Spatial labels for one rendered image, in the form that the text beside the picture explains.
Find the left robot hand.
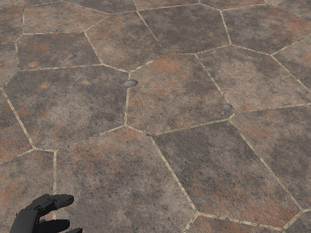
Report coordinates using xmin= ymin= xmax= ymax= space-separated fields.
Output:
xmin=10 ymin=193 xmax=83 ymax=233

